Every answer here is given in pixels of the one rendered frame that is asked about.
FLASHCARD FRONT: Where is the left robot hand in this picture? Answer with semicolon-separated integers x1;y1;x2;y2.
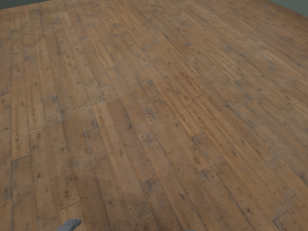
57;218;82;231

